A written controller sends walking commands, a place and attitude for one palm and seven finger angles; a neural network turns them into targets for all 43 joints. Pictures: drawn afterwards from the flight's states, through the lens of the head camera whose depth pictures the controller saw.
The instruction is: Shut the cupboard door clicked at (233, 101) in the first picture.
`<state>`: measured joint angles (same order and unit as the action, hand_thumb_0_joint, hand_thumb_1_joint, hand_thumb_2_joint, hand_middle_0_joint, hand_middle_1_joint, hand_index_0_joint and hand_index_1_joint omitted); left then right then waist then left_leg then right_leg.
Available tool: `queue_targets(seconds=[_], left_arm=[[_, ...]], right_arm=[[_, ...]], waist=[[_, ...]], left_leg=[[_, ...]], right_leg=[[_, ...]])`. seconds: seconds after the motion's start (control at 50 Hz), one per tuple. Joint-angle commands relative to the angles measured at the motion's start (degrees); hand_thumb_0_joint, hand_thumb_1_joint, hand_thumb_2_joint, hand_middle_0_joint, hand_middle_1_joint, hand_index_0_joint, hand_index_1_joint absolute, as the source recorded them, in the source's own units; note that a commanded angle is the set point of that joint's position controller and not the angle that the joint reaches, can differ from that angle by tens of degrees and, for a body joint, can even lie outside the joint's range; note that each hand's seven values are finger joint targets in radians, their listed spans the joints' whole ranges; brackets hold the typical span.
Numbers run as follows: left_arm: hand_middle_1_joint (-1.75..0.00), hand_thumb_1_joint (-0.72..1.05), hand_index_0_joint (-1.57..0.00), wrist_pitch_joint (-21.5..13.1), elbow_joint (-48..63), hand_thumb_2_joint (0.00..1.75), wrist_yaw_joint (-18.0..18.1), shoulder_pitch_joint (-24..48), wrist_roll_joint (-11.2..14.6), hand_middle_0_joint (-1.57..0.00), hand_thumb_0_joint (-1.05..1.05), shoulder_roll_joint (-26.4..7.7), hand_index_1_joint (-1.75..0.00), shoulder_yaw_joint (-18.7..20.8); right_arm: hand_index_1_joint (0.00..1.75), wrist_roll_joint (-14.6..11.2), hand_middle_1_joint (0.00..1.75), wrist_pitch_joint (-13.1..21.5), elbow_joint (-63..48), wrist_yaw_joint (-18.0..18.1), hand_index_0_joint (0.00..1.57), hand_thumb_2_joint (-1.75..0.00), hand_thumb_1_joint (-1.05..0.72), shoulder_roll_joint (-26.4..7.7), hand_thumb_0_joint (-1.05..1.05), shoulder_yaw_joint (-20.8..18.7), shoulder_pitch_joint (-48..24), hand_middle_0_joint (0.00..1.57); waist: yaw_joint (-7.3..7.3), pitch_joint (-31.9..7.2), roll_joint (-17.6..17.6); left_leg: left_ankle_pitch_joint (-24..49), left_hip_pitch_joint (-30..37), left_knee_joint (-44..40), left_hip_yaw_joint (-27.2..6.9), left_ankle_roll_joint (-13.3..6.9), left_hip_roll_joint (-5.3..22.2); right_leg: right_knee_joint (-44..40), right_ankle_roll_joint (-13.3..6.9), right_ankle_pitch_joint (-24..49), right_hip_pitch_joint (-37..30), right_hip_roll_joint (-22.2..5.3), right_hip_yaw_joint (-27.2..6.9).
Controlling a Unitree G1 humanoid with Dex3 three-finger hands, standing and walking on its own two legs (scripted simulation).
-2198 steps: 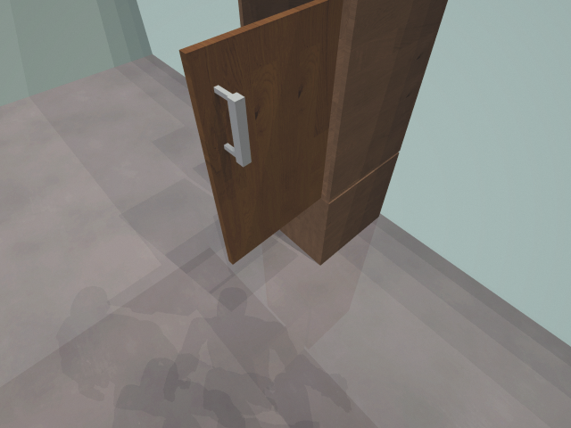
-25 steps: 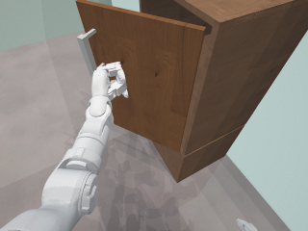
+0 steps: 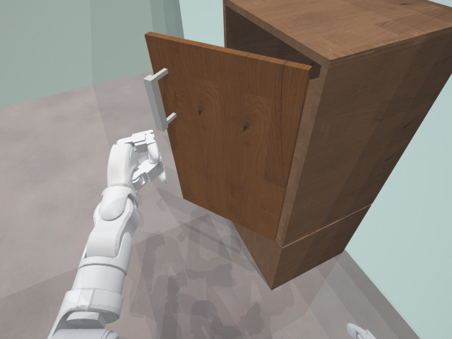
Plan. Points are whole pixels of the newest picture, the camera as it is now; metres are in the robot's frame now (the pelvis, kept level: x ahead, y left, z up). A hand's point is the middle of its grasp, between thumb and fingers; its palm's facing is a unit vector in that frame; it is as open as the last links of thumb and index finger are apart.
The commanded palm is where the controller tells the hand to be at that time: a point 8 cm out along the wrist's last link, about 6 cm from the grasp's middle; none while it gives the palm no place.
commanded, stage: draw the hand back to the body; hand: left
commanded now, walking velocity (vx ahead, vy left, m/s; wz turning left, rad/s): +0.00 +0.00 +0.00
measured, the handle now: (162, 100) +0.61 +0.19 +0.11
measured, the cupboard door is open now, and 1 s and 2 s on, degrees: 35 35 35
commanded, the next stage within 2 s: step back with the hand held close in 1.16 s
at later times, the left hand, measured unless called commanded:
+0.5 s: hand (79, 217) +0.25 +0.22 +0.16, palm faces +0.33 -0.90 -0.29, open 4.0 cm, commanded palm +0.20 +0.27 +0.17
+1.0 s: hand (9, 257) +0.19 +0.28 +0.16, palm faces +0.52 -0.76 -0.38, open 7.2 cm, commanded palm +0.14 +0.31 +0.18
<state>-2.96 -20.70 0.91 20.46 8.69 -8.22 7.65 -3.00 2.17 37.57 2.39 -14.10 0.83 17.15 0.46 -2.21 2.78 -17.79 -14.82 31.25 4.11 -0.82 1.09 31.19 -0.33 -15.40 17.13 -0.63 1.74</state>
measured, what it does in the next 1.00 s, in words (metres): stands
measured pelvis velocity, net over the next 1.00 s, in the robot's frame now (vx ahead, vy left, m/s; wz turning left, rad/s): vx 0.01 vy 0.00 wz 0.04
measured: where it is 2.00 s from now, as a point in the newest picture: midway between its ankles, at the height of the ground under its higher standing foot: outside the picture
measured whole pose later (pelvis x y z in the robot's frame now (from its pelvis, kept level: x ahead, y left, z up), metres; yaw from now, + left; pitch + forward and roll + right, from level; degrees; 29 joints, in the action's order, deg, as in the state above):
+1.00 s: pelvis +0.01 +0.00 +0.01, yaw +3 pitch -5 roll +0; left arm -4.1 19.7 6.7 -24.8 3.4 -17.9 19.0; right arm -0.4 4.1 36.8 4.5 -14.1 0.6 11.0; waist -4.6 1.2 4.7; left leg -15.0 -3.3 23.1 1.8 -1.1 -0.1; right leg 22.3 0.3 -13.1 4.3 -1.5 4.1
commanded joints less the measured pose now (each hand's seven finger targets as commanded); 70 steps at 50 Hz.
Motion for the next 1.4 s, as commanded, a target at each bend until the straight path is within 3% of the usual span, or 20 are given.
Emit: queue_targets(seconds=[0.0,0.06,0.08,0.12,0.16,0.22,0.28,0.44,0.6,0.72,0.76,0.84,1.0,1.06,1.12,1.26,1.28,1.3,1.32,1.38], left_arm=[[-1.44,0.90,-1.24,0.59,20.26,0.90,-2.53,17.03,1.84,-1.24,0.00,-6.70,-1.44,0.55],[-1.35,0.90,-1.16,3.87,23.59,0.90,-3.90,13.30,2.52,-1.16,0.00,-7.37,-1.35,0.90],[-1.32,0.90,-1.13,0.52,28.75,0.90,-1.00,8.14,-2.42,-1.13,0.00,-11.85,-1.32,-1.83],[-1.26,0.90,-1.08,-0.42,27.98,0.90,1.01,1.13,-3.17,-1.08,0.00,-10.97,-1.26,-1.80],[-1.20,0.90,-1.02,-1.18,31.60,0.90,1.91,1.29,-3.85,-1.02,0.00,-11.81,-1.20,-1.31],[-1.11,0.90,-0.94,-1.73,35.74,0.90,2.92,-1.57,-4.61,-0.94,0.00,-14.63,-1.11,1.24],[-1.02,0.90,-0.86,-1.87,39.60,0.90,3.53,-5.73,-4.77,-0.86,0.00,-14.28,-1.02,1.91],[-0.78,0.90,-0.64,-2.12,45.94,0.90,4.21,-20.33,-4.91,-0.64,0.00,-15.95,-0.78,5.86],[-0.54,0.90,-0.42,-3.58,51.98,0.90,5.08,-32.96,-4.83,-0.42,0.00,-20.54,-0.54,14.06],[-0.36,0.90,-0.25,-4.10,52.36,0.90,5.68,-41.68,-4.41,-0.25,0.00,-23.34,-0.36,19.76],[-0.30,0.90,-0.20,-4.48,53.10,0.90,5.88,-42.91,-4.23,-0.20,0.00,-23.38,-0.30,20.74],[-0.30,0.90,-0.20,-4.78,52.93,0.90,6.01,-38.14,-5.00,-0.20,0.00,-20.52,-0.30,16.34],[-0.30,0.90,-0.20,-4.94,53.64,0.90,6.58,-39.13,-5.07,-0.20,0.00,-22.15,-0.30,18.43],[-0.30,0.90,-0.20,-4.93,54.60,0.90,6.45,-39.46,-5.06,-0.20,0.00,-22.53,-0.30,18.95],[-0.30,0.90,-0.20,-4.43,52.54,0.90,6.13,-41.11,-4.78,-0.20,0.00,-22.52,-0.30,19.50],[-0.30,0.90,-0.20,-4.59,53.57,0.90,5.96,-40.45,-4.83,-0.20,0.00,-21.88,-0.30,18.70],[-0.30,0.90,-0.20,-6.76,57.87,0.90,6.48,-33.88,-5.17,-0.20,0.00,-29.05,-0.30,25.34],[-0.30,0.90,-0.20,-6.93,52.65,0.90,6.19,-40.96,-4.89,-0.20,0.00,-25.19,-0.30,22.55],[-0.30,0.90,-0.20,-7.39,53.11,0.90,6.00,-42.33,-5.26,-0.20,0.00,-25.05,-0.30,22.21],[-0.30,0.90,-0.20,-7.90,53.93,0.90,6.20,-46.33,-5.22,-0.20,0.00,-23.26,-0.30,20.11]], right_arm=[[0.30,-0.41,0.30,3.97,-10.30,1.03,0.20,-0.90,-0.90,-5.75,0.00,-1.44,-9.56,0.20],[0.30,-0.68,0.30,3.79,-10.97,1.31,0.20,-0.90,-0.90,-5.69,0.00,-0.94,-11.48,0.20],[0.30,0.60,0.30,3.63,-11.24,1.62,0.20,-0.90,-0.90,-4.88,0.00,-0.79,-11.82,0.20],[0.30,1.06,0.30,2.38,-10.88,1.84,0.20,-0.90,-0.90,-4.97,0.00,-0.48,-12.16,0.20],[0.30,1.34,0.30,1.47,-11.14,1.97,0.20,-0.90,-0.90,-4.57,0.00,-0.11,-13.02,0.20],[0.30,1.79,0.30,0.57,-11.28,2.13,0.20,-0.90,-0.90,-4.53,0.00,0.01,-13.20,0.20],[0.30,2.09,0.30,0.08,-11.83,2.17,0.20,-0.90,-0.90,-3.88,0.00,0.21,-13.85,0.20],[0.30,2.61,0.30,0.08,-12.12,1.85,0.20,-0.90,-0.90,-4.04,0.00,-0.25,-14.45,0.20],[0.30,2.70,0.30,1.22,-11.84,1.72,0.20,-0.90,-0.90,-4.09,0.00,-1.24,-14.11,0.20],[0.30,2.49,0.30,2.69,-11.28,1.95,0.20,-0.90,-0.90,-4.29,0.00,-1.87,-13.70,0.20],[0.30,2.30,0.30,3.08,-11.29,2.08,0.20,-0.90,-0.90,-4.11,0.00,-2.00,-13.60,0.20],[0.30,2.45,0.30,4.49,-10.28,2.30,0.20,-0.90,-0.90,-4.85,0.00,-2.16,-13.18,0.20],[0.30,2.72,0.30,5.12,-10.10,2.59,0.20,-0.90,-0.90,-4.25,0.00,-1.92,-13.54,0.20],[0.30,2.81,0.30,5.10,-10.23,2.36,0.20,-0.90,-0.90,-4.11,0.00,-1.69,-13.55,0.20],[0.30,2.83,0.30,4.87,-10.24,2.29,0.20,-0.90,-0.90,-4.23,0.00,-1.81,-13.43,0.20],[0.30,2.76,0.30,4.64,-10.55,2.20,0.20,-0.90,-0.90,-4.16,0.00,-1.95,-13.51,0.20],[0.30,2.28,0.30,3.38,-12.85,1.94,0.20,-0.90,-0.90,-5.78,0.00,-2.45,-13.65,0.20],[0.30,2.55,0.30,2.65,-11.69,2.20,0.20,-0.90,-0.90,-5.03,0.00,-2.59,-13.00,0.20],[0.30,2.62,0.30,2.10,-11.94,2.06,0.20,-0.90,-0.90,-5.15,0.00,-2.89,-13.06,0.20],[0.30,2.57,0.30,0.58,-12.47,2.08,0.20,-0.90,-0.90,-5.67,0.00,-3.58,-12.63,0.20]], waist=[[-1.50,-13.27,-3.19],[-1.55,-10.31,-2.79],[-1.12,-5.73,-2.58],[-1.47,-4.02,-5.52],[-1.10,-3.28,-3.81],[-1.55,-4.55,-0.70],[-1.77,-5.48,0.97],[-2.64,-3.73,0.13],[-3.95,-4.32,0.38],[-4.63,-0.77,-0.19],[-4.61,0.10,0.57],[-3.25,2.13,0.33],[-4.36,-0.28,0.36],[-4.45,0.22,3.44],[-4.57,0.97,0.25],[-4.30,0.22,0.71],[-2.38,2.63,1.29],[-2.13,1.27,-2.69],[-2.19,1.11,-3.56],[-1.43,-3.35,-1.55]], left_leg=[[12.38,5.70,-5.93,-2.27,-0.71,-1.16],[10.64,6.16,-6.86,-2.80,-0.64,-1.28],[10.08,6.91,-9.40,-2.63,-0.94,-1.49],[9.23,7.05,-10.92,-3.02,-1.07,-1.18],[9.06,8.65,-12.09,-3.16,-1.03,-1.06],[10.87,10.64,-13.03,-3.25,-0.91,-1.09],[13.59,11.92,-13.12,-3.37,-0.73,-1.09],[17.24,11.72,-13.15,-3.77,-0.30,-0.87],[20.19,10.69,-11.66,-3.59,-0.19,-0.74],[19.12,9.11,-11.40,-3.14,-0.29,-0.50],[17.45,8.75,-11.67,-3.06,-0.29,-0.39],[14.58,9.57,-12.03,-3.22,-0.77,-0.48],[15.82,9.68,-11.96,-3.29,-0.61,-0.88],[16.61,9.30,-12.25,-3.53,-0.13,-0.72],[16.67,8.99,-12.23,-3.29,-0.28,-0.51],[16.25,9.38,-12.21,-3.11,-0.40,-0.37],[10.85,3.52,-9.45,-3.96,-1.64,0.79],[10.42,4.02,-7.74,-4.49,-1.68,0.61],[11.13,3.60,-6.55,-4.68,-1.41,0.37],[14.14,4.15,-5.75,-4.25,-1.15,1.09]], right_leg=[[-4.63,-0.99,14.18,-8.14,1.36,1.29],[-5.73,-0.91,11.81,-7.57,1.20,1.49],[-8.96,-0.43,9.42,-6.90,0.35,-0.23],[-10.60,-0.42,7.46,-8.56,0.45,0.16],[-11.57,-0.48,7.21,-9.22,0.58,-0.06],[-12.49,-0.73,8.73,-11.96,0.63,-0.11],[-12.23,-0.89,11.53,-13.96,0.63,0.20],[-12.19,-0.74,14.00,-15.48,0.63,0.70],[-11.01,-0.48,15.91,-16.12,0.35,0.92],[-11.84,-0.22,14.68,-14.58,0.24,0.85],[-12.04,-0.23,12.86,-13.99,0.19,0.70],[-12.93,-0.12,9.45,-11.39,0.07,0.66],[-12.15,-0.35,11.02,-13.83,0.15,0.73],[-11.98,-0.58,11.68,-14.35,0.12,0.71],[-12.63,-0.41,11.98,-14.11,0.25,0.59],[-12.52,-0.31,11.42,-13.93,0.22,0.53],[-14.79,-0.78,13.90,-9.67,-2.77,-5.04],[-15.06,-1.18,14.09,-8.63,-4.71,-5.57],[-14.98,-1.59,15.38,-7.92,-5.56,-5.95],[-12.29,-1.45,18.04,-7.60,-6.26,-5.27]])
